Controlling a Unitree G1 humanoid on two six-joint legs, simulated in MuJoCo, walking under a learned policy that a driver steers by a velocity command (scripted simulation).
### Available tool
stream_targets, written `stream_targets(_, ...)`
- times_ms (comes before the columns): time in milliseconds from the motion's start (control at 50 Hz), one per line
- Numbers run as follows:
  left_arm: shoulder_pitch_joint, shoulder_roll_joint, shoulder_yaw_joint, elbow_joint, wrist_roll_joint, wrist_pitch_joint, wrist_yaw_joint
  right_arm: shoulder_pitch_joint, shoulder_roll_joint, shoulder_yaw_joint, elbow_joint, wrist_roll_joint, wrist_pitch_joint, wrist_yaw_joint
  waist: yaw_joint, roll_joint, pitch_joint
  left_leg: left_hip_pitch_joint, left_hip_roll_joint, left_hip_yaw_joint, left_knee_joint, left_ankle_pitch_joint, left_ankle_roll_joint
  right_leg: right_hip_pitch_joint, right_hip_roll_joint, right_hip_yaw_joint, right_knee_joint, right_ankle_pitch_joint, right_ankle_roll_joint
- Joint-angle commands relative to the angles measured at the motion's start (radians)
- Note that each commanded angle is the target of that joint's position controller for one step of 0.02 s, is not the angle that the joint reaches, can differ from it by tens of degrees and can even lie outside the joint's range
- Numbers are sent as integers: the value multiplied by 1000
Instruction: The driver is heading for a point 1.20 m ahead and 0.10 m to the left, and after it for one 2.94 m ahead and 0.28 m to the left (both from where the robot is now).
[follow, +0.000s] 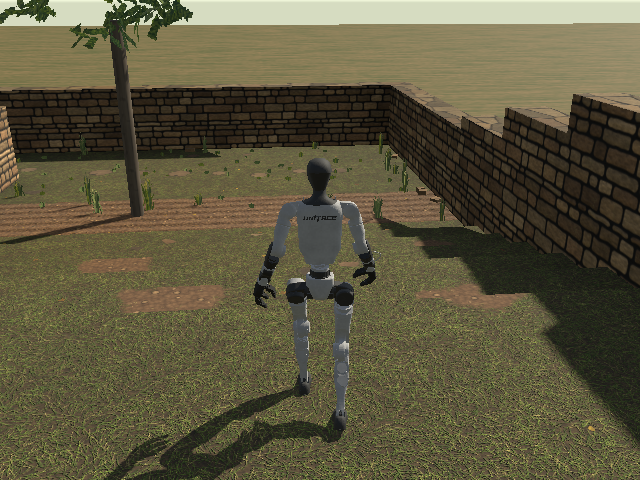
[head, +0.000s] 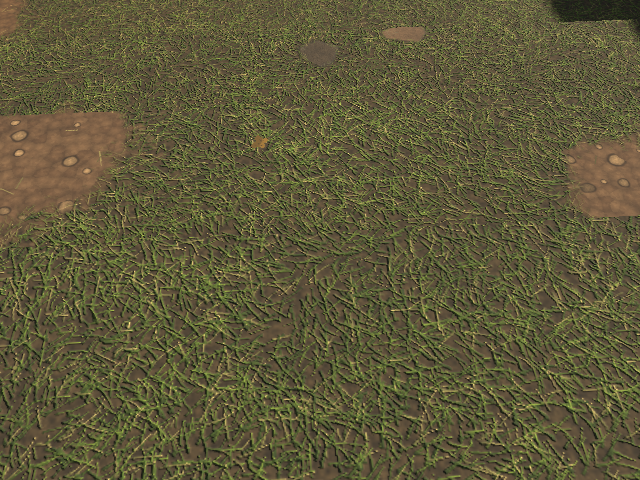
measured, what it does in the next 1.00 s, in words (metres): walks ahead: right foot, then left foot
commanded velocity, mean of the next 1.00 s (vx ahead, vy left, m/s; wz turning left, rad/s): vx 0.50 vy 0.00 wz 0.23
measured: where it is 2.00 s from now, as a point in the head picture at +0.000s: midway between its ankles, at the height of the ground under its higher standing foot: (315, 226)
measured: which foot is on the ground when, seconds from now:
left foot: down 0.00-0.46, up 0.48-0.90, down 0.92-1.00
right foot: up 0.00-0.42, down 0.44-0.94, up 0.96-1.00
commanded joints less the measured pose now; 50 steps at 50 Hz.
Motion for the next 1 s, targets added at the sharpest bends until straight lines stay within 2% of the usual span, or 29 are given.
stream_targets(20, 42, 90, -5, -104, -5, -65, -21, 338, -193, -67, -3, 14, -1, -13, -139, 189, -385, 922, 347, -828, -244, -247, 296, -700, 35, 170, 730, -66, 20)
stream_targets(40, -58, 129, 4, -143, -40, -88, -33, 286, -170, -60, -16, 6, 1, -21, -149, 136, -243, 818, 324, -697, -270, -233, 254, -769, -17, 174, 716, 14, 5)
stream_targets(60, -116, 120, -2, -160, -35, -102, -32, 231, -166, -58, -33, 0, 4, -26, -126, 23, -162, 681, 290, -604, -281, -151, 230, -751, -57, 158, 646, 82, -1)
stream_targets(80, -143, 121, 4, -166, -12, -106, -27, 184, -152, -53, -45, -4, 5, -28, -93, -24, -95, 554, 261, -537, -299, -31, 224, -716, -81, 147, 561, 118, 8)
stream_targets(100, -130, 122, 9, -170, 0, -100, -25, 159, -138, -46, -58, -14, 5, -32, -59, -2, -84, 477, 233, -492, -319, 61, 223, -651, -99, 151, 517, 141, 16)
stream_targets(160, -90, 90, 5, -168, 8, -72, -19, 140, -143, -48, -67, -4, 9, -43, -22, 40, -56, 351, 198, -405, -354, 179, 232, -605, -111, 121, 381, 155, 66)
stream_targets(240, -223, 46, -13, -200, 9, -65, -15, 176, -181, -62, -51, 5, 20, -65, -65, 56, -25, 239, 119, -301, -355, 150, 175, -539, -72, 93, 93, 420, 109)
stream_targets(300, -315, 44, -14, -220, -6, -75, -23, 229, -183, -63, -31, 10, 34, -73, -106, 74, -31, 232, 109, -321, -325, 70, 139, -455, -25, 92, -59, 561, 111)
stream_targets(380, -327, 85, 4, -224, -16, -91, -37, 258, -163, -60, -15, 11, 46, -77, -99, 104, -39, 369, 166, -424, -227, 12, 114, -436, -27, 127, -154, 496, 73)
stream_targets(420, -249, 99, 16, -202, -12, -100, -38, 245, -148, -56, -12, 5, 49, -75, -53, 125, -50, 395, 167, -434, -156, 86, 93, -338, -28, 100, -201, 453, 27)
stream_targets(440, -164, 122, 30, -183, -1, -105, -33, 246, -117, -45, -15, 0, 47, -71, -12, 112, -111, 380, 123, -398, -46, 158, 66, -194, -54, 111, -215, 450, -13)
stream_targets(460, -20, 172, 43, -170, 10, -106, -26, 251, -71, -25, -32, -14, 43, -68, 48, 17, -243, 275, 65, -324, 214, 31, 32, 42, -206, 267, -194, 432, -80)
stream_targets(480, 82, 256, 70, -115, 9, -90, -33, 406, -18, -9, -35, 15, 32, -67, -2, -314, -347, -70, -79, -197, 530, -402, -40, 343, -399, 707, -267, 222, -257)
stream_targets(500, 90, 167, 52, -115, -22, -87, -42, 384, -107, -21, -17, 22, 28, -69, 29, -229, -279, -216, -23, -234, 659, -471, -47, 321, -417, 837, -340, -31, -253)
stream_targets(520, 86, 5, -24, -129, 46, -91, -30, 239, -82, -4, 23, -126, -18, -13, 92, -134, -59, -378, -39, -224, 746, -343, -48, 187, -311, 696, -385, -189, -227)
stream_targets(540, 53, -21, -35, -131, 51, -84, -22, 213, -64, -6, 24, -126, -33, -6, 71, -124, -27, -408, 3, -197, 731, -239, -47, 134, -294, 591, -416, -72, -224)
stream_targets(580, 26, -53, -49, -127, 31, -79, -12, 151, -29, 8, 10, -128, -37, 0, 33, -96, -59, -296, 71, -164, 608, -161, -36, 22, -257, 444, -444, 187, -208)
stream_targets(600, 15, -32, -42, -128, 25, -81, -9, 123, -30, 7, 2, -121, -28, 3, 18, -91, -74, -245, 84, -145, 566, -178, -49, -30, -243, 402, -463, 252, -212)
stream_targets(640, 9, 8, -25, -124, 31, -87, -16, 109, -39, 6, 4, -112, -16, 0, 0, -83, -71, -206, 108, -109, 444, -193, -88, -89, -228, 326, -487, 319, -229)
stream_targets(680, 8, 54, -8, -120, 45, -93, -37, 80, -12, 26, 2, -110, -9, 4, 3, -51, -53, -160, 120, -59, 294, -87, -107, -157, -221, 259, -503, 428, -250)
stream_targets(720, 20, 63, -3, -102, 51, -93, -62, 33, 20, 46, -9, -99, 1, 11, 10, -39, -30, -70, 118, -33, 170, 13, -95, -242, -216, 210, -507, 486, -254)
stream_targets(760, 60, 58, -3, -70, 52, -93, -76, -12, 3, 48, -27, -88, 6, 16, 20, -46, -14, -62, 108, -42, 108, 104, -68, -227, -229, 205, -481, 501, -250)
stream_targets(860, 147, 75, 0, 6, 46, -85, -90, -155, -40, 39, -78, -79, -3, -9, 44, -61, -5, -32, 74, -27, -28, 88, -30, -75, -248, 255, -384, 603, -217)
stream_targets(900, 134, 103, 6, 25, 49, -82, -90, -138, -67, 28, -80, -59, -12, -17, -2, -59, -21, 164, 45, 12, -87, 122, 10, -125, -221, 241, -321, 736, -179)
stream_targets(920, 117, 107, 9, 25, 56, -87, -92, -52, -115, 9, -60, -45, -21, -22, -49, -48, -78, 368, 47, 5, -52, 160, 51, -210, -169, 206, -224, 821, -129)
stream_targets(940, 142, 30, -14, 10, 60, -98, -91, 131, -180, -9, -19, -50, -29, -28, -105, 74, -264, 716, 188, -115, 8, 362, 189, -374, -57, 126, 45, 689, -50)
stream_targets(960, 293, -92, -58, 1, 80, -117, -97, 369, -188, -6, 30, -48, -19, -33, -130, 288, -542, 1151, 504, -590, -130, 323, 431, -652, 81, 86, 341, -4, 20)
stream_targets(980, 119, -10, -29, 6, 50, -112, -105, 460, -131, -8, 69, -73, -16, -47, -214, 123, -334, 984, 483, -645, -253, -30, 303, -814, 18, 150, 534, -63, -4)
stream_targets(1000, 22, 2, -19, -3, 37, -106, -90, 369, -125, -10, 77, -64, -21, -54, -180, 104, -115, 738, 432, -505, -314, -262, 204, -867, -41, 142, 599, 39, -33)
